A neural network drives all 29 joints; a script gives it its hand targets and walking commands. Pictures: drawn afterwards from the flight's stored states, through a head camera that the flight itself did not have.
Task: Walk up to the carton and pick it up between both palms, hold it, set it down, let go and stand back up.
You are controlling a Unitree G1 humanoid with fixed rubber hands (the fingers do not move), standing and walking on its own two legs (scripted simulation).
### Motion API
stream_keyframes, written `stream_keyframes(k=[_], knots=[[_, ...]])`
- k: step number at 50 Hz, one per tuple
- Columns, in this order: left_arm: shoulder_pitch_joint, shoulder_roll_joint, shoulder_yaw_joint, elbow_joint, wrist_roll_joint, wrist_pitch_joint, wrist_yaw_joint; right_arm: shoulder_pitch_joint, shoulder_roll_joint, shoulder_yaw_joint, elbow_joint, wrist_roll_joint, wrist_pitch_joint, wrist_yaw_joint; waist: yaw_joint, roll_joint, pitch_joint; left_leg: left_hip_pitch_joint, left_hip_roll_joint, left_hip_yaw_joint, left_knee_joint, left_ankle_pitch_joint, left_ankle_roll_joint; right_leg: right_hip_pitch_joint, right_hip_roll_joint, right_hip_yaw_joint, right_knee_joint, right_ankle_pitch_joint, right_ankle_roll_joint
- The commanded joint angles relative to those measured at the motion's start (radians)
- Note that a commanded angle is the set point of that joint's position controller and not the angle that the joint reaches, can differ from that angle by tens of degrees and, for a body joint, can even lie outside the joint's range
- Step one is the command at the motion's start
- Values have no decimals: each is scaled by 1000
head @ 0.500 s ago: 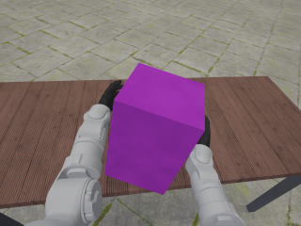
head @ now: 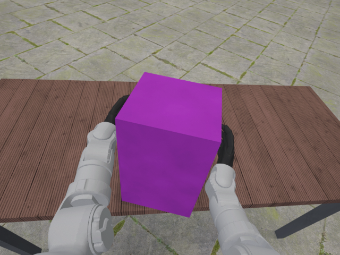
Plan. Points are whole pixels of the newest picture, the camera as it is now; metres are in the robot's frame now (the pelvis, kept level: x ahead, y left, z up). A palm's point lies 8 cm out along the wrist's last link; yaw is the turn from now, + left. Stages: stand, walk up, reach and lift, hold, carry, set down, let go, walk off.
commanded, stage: set down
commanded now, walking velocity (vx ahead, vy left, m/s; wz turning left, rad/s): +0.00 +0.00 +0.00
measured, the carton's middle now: (168, 148) +0.36 -0.03 +0.05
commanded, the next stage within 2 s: none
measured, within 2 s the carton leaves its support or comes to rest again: rests again in 0.60 s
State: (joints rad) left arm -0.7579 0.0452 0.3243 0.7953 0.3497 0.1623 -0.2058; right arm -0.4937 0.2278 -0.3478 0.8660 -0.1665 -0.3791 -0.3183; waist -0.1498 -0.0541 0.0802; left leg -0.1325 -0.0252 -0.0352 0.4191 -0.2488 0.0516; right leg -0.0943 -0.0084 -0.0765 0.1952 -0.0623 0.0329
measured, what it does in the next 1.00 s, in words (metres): stands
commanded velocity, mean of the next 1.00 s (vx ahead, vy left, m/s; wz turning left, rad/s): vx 0.00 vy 0.00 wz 0.00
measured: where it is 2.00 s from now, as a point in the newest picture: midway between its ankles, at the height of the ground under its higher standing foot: outside the picture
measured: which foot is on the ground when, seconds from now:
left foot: down 0.00-1.00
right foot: down 0.00-1.00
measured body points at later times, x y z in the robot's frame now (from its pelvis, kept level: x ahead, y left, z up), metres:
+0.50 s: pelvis +0.00 -0.01 +0.00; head +0.05 +0.02 +0.45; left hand +0.43 +0.08 +0.04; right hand +0.33 -0.18 +0.02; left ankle -0.01 +0.08 -0.75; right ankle +0.03 -0.14 -0.75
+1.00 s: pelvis +0.00 +0.00 -0.01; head +0.07 +0.02 +0.43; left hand +0.46 +0.07 +0.04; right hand +0.33 -0.22 +0.02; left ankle -0.01 +0.08 -0.75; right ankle +0.03 -0.14 -0.75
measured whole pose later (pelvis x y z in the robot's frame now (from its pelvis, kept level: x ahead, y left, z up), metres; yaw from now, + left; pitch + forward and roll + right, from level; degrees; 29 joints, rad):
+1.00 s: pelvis +0.00 +0.00 -0.01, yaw -5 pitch +9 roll -3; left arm -0.72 0.18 0.08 0.83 -0.04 0.12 -0.05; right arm -0.48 0.03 -0.05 0.71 0.17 -0.12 -0.37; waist -0.16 0.00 -0.04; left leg -0.41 0.01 0.06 0.54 -0.30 0.06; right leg -0.43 0.01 -0.01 0.36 -0.10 0.03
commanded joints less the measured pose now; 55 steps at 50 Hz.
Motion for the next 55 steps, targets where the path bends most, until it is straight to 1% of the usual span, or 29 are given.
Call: stream_keyframes(k=[1, 5, 8, 12, 15, 17, 18, 19, 21, 25, 26, 28, 30, 32, 34, 35, 39, 40, 41, 44, 45, 46, 47, 48, 51, 52, 53, 54, 55], knots=[[-354, -539, -214, 51, 58, -31, -51, -438, 298, 195, 28, -113, -20, 76, -78, 161, -246, 105, 73, 29, -98, 305, -122, 22, 65, -110, 6, 59, 13], [-392, -545, -191, 55, 63, -42, -46, -469, 317, 162, 31, -136, -27, 83, -61, 140, -235, 49, 72, 33, -136, 157, -97, 25, 59, -112, 13, 6, 22], [-413, -537, -167, 78, 68, -58, -42, -468, 323, 125, 41, -163, -23, 84, -64, 124, -214, 16, 75, 33, -158, 66, -81, 24, 55, -114, 24, -15, 29], [-437, -518, -152, 94, 86, -80, -35, -462, 323, 69, 83, -200, -28, 81, -72, 144, -226, -22, 74, 37, -167, 2, -80, 27, 52, -117, 40, -27, 36], [-423, -494, -141, 95, 92, -95, -19, -448, 290, 37, 106, -220, -40, 80, -71, 151, -228, -1, 76, 38, -159, 44, -90, 10, 59, -125, 42, -10, 35], [-422, -484, -138, 88, 85, -107, -14, -442, 291, 23, 105, -227, -46, 78, -82, 128, -238, 25, 71, 43, -149, 90, -92, 1, 60, -123, 36, 5, 36], [-415, -477, -139, 94, 83, -117, -15, -443, 298, 43, 88, -220, -57, 78, -60, 129, -292, 38, 63, 55, -133, 133, -92, 11, 61, -119, 37, 35, 29], [-401, -462, -151, 94, 66, -126, -6, -439, 269, 45, 90, -212, -65, 75, -68, 128, -320, 58, 61, 52, -118, 200, -102, 2, 67, -112, 35, 62, 23], [-409, -430, -161, 72, 47, -161, 10, -429, 265, 80, 84, -191, -83, 68, -52, 123, -412, 77, 49, 63, -92, 283, -101, 10, 68, -101, 38, 116, 15], [-430, -395, -192, 51, 17, -201, 29, -419, 253, 78, 99, -192, -107, 52, -69, 139, -458, 81, 42, 68, -60, 346, -110, -15, 65, -92, 45, 158, 11], [-430, -338, -189, 51, 7, -206, 38, -423, 203, 85, 94, -175, -112, 48, -50, 150, -479, 86, 43, 71, -47, 380, -117, -23, 67, -88, 50, 168, 7], [-447, -151, -197, 17, -61, -224, 84, -406, 23, 83, 71, -104, -107, 18, -56, 159, -558, 78, 43, 73, -31, 390, -120, -11, 68, -66, 70, 201, 6], [-492, 40, -214, -78, -177, -230, 148, -431, -145, 111, -19, 21, -84, -28, -57, 160, -691, 48, 39, 71, 2, 413, -114, 10, 72, -39, 109, 279, 4], [-517, 100, -252, -109, -275, -222, 178, -451, -145, 182, -115, 125, -29, -52, -63, 155, -787, 11, 31, 69, 40, 421, -95, 16, 64, -14, 146, 373, 2], [-490, 154, -244, -78, -319, -203, 181, -434, -145, 228, -193, 175, 30, -67, -58, 146, -829, -38, 20, 69, 61, 408, -77, 41, 51, 7, 181, 434, 5], [-475, 176, -245, -87, -330, -195, 180, -414, -159, 244, -218, 197, 50, -69, -54, 165, -858, -49, 21, 65, 66, 419, -78, 53, 49, 10, 198, 449, 6], [-440, 205, -237, -98, -355, -155, 167, -387, -166, 302, -268, 265, 123, -68, -33, 154, -832, -54, 33, 51, 90, 458, -76, 26, 43, 12, 226, 436, -3], [-426, 220, -229, -143, -359, -147, 163, -375, -181, 310, -324, 277, 131, -68, -22, 154, -868, -33, 33, 52, 97, 488, -77, 33, 47, 13, 228, 453, -6], [-435, 229, -227, -153, -359, -141, 163, -376, -185, 320, -334, 289, 140, -65, -14, 173, -871, -28, 37, 50, 102, 509, -83, 21, 48, 13, 233, 442, -10], [-447, 265, -225, -158, -381, -125, 163, -397, -225, 320, -370, 310, 175, -51, -1, 177, -849, 5, 47, 45, 99, 497, -89, -29, 55, 7, 227, 379, -22], [-412, 263, -223, -134, -375, -115, 162, -371, -229, 326, -341, 318, 192, -47, -2, 181, -797, 15, 51, 38, 93, 493, -91, -34, 56, 9, 225, 366, -25], [-427, 286, -221, -176, -381, -106, 162, -385, -257, 312, -371, 325, 199, -45, 2, 188, -820, 50, 57, 39, 91, 526, -104, -43, 61, 7, 221, 362, -21], [-436, 284, -224, -162, -392, -102, 161, -392, -247, 308, -368, 325, 210, -44, -2, 177, -787, 40, 54, 40, 93, 503, -102, -59, 59, 4, 219, 340, -21], [-432, 313, -215, -243, -401, -96, 165, -383, -286, 287, -432, 325, 216, -44, -2, 185, -849, 61, 54, 43, 94, 530, -107, -36, 65, 9, 223, 372, -20], [-411, 339, -227, -262, -427, -71, 162, -363, -305, 288, -452, 335, 244, -39, -14, 175, -841, 75, 54, 41, 96, 559, -114, -15, 68, 17, 223, 398, -19], [-425, 365, -223, -301, -435, -58, 162, -365, -333, 278, -476, 345, 257, -36, -14, 199, -850, 95, 55, 42, 92, 580, -122, -11, 70, 19, 218, 400, -22], [-394, 365, -230, -336, -445, -47, 161, -337, -336, 286, -491, 353, 270, -35, -20, 189, -834, 106, 56, 38, 92, 597, -122, 3, 74, 21, 215, 417, -23], [-419, 372, -246, -305, -456, -33, 155, -358, -339, 284, -466, 355, 287, -32, -32, 189, -785, 100, 56, 36, 89, 583, -123, -11, 72, 22, 209, 391, -23], [-426, 389, -248, -361, -469, -18, 154, -370, -364, 274, -519, 364, 297, -29, -24, 203, -809, 115, 57, 37, 88, 612, -130, -2, 74, 23, 203, 407, -26]])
